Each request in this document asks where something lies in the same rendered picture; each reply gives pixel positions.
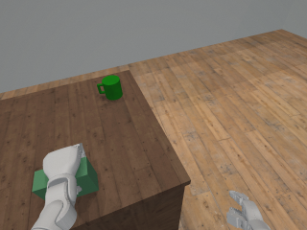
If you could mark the left robot forearm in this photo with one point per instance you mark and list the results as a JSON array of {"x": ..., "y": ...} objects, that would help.
[{"x": 59, "y": 211}]

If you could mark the robot left hand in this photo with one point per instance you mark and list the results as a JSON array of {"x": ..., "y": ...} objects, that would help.
[{"x": 64, "y": 161}]

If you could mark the sponge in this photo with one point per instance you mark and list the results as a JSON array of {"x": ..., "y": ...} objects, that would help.
[{"x": 86, "y": 177}]

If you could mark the right robot forearm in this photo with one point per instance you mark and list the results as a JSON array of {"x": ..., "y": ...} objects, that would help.
[{"x": 257, "y": 224}]

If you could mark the robot right hand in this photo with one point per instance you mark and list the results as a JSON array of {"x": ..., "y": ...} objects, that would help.
[{"x": 250, "y": 211}]

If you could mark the table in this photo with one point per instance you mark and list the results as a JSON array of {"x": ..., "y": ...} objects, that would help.
[{"x": 140, "y": 177}]

